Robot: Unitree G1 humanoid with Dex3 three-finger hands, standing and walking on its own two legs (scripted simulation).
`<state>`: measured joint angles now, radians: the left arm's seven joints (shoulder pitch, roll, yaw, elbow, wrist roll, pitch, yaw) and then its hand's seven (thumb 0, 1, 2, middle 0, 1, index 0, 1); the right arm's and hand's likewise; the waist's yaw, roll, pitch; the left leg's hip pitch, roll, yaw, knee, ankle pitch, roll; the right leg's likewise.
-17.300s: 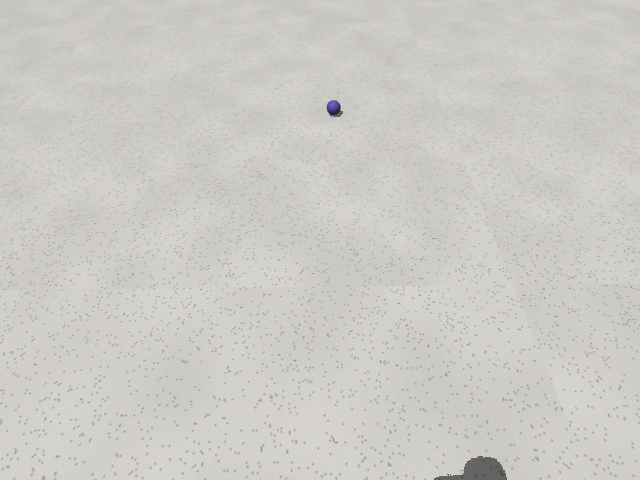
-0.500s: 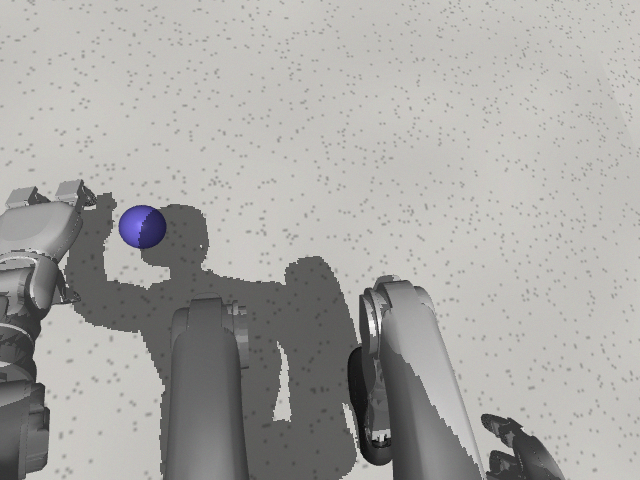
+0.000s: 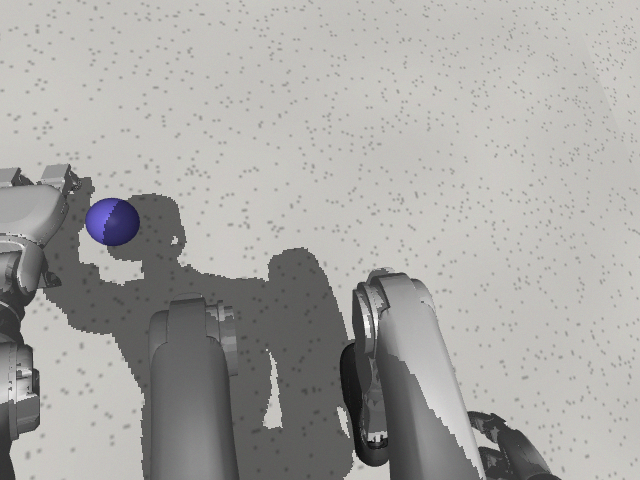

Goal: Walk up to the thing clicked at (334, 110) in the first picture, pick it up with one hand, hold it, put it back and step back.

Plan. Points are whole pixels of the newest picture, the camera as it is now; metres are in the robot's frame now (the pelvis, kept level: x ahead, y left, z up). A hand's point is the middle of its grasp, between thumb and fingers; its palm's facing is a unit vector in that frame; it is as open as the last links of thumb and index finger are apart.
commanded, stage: rise first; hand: left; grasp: from above
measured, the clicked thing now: (113, 222) +0.47 +0.28 -0.30
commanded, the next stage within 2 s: approach in 0.46 s
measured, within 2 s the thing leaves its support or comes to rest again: neither
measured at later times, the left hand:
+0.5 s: hand (58, 234) +0.42 +0.31 -0.18, palm faces -0.45 -0.09 -0.89, open 14.0 cm
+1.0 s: hand (100, 177) +0.50 +0.27 -0.17, palm faces -0.37 -0.04 -0.93, open 13.9 cm
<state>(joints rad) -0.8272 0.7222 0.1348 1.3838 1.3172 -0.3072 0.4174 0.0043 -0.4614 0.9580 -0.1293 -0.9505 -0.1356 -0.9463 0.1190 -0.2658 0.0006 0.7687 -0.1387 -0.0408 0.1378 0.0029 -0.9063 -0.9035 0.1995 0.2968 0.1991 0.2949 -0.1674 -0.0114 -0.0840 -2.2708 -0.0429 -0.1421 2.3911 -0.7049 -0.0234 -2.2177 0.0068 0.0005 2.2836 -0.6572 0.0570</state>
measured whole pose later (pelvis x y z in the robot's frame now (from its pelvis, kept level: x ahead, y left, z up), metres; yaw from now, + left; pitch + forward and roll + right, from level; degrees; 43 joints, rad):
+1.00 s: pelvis +0.01 +0.00 -0.01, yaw -2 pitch +35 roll -10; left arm -1.07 0.73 0.08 1.54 1.32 -0.16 0.48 0.00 -0.51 0.99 -0.08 -1.07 -0.10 -1.06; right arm 0.15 -0.27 0.07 0.75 -0.15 -0.06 0.15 0.00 -0.91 -0.90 0.20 0.30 0.20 0.30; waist -0.29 0.00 -0.07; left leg -2.33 -0.04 -0.15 2.42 -0.72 -0.01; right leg -2.27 0.01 -0.01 2.29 -0.66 0.06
